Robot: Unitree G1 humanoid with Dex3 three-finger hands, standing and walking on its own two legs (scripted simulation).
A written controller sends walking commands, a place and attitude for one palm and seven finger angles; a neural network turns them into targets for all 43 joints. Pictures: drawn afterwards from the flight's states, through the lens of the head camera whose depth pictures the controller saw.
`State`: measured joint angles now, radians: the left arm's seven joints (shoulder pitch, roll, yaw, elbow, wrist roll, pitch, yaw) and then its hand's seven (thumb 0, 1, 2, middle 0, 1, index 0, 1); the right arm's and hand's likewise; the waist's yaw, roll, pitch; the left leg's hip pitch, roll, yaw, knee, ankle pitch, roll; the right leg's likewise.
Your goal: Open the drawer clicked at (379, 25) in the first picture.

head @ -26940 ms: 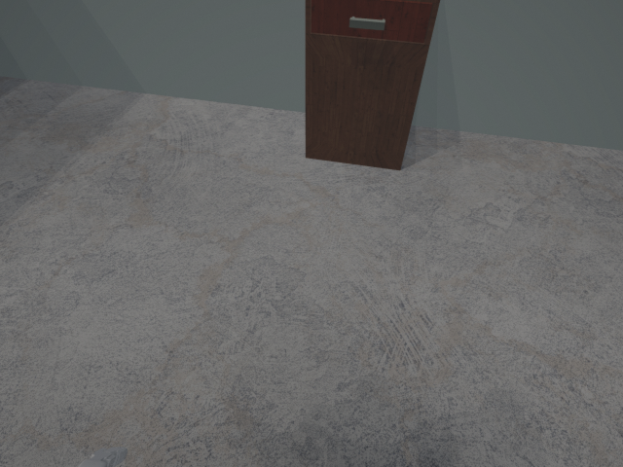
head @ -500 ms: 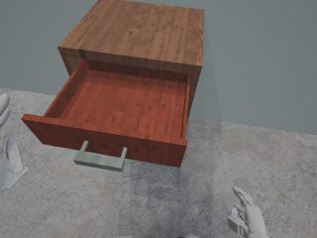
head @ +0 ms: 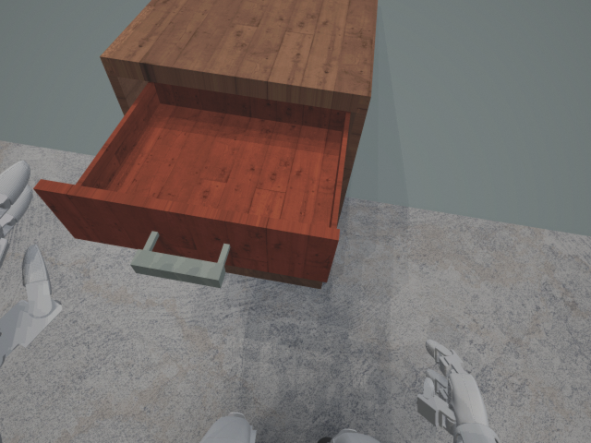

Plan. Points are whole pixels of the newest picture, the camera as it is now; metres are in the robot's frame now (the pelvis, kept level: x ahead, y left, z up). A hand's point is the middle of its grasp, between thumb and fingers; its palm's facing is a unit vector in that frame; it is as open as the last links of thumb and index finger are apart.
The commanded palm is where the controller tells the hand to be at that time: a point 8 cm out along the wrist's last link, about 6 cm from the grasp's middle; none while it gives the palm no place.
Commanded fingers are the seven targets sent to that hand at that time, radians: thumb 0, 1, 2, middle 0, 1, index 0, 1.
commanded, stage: step back with the hand held close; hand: left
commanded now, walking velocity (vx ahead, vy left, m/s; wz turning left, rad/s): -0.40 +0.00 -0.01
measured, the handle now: (184, 255) +0.38 +0.20 -0.04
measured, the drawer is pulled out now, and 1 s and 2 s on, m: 0.29 0.29 0.29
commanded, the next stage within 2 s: stop stepping back and stand still in 0.32 s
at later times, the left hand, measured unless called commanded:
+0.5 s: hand out of the picture +0.09 +0.17 +0.19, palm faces +0.30 -0.83 -0.47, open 7.4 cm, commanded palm +0.01 +0.23 +0.19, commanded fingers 0.00 0.90 0.90 -0.20 -0.30 -0.20 -0.30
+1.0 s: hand out of the picture -0.02 +0.17 +0.19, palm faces +0.42 -0.79 -0.44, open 7.4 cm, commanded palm -0.08 +0.22 +0.19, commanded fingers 0.00 0.90 0.90 -0.20 -0.30 -0.20 -0.30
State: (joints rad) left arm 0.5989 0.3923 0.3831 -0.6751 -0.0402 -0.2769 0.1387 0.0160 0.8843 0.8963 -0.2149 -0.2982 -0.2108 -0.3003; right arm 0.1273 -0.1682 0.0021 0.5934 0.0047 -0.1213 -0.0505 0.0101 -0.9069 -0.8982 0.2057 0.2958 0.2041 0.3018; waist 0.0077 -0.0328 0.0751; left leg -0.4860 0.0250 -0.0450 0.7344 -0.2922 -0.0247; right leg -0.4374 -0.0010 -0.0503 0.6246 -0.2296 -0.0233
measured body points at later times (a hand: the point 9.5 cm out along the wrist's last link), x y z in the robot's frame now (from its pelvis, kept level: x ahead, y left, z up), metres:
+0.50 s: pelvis -0.12 -0.05 +0.01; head -0.07 -0.04 +0.45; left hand +0.07 +0.21 +0.21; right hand +0.07 -0.26 -0.08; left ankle -0.08 +0.11 -0.68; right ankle -0.10 -0.14 -0.72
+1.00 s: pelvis -0.20 -0.07 +0.01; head -0.21 -0.07 +0.46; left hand -0.05 +0.21 +0.21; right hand -0.05 -0.31 -0.08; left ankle -0.20 +0.05 -0.72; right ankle -0.10 -0.14 -0.72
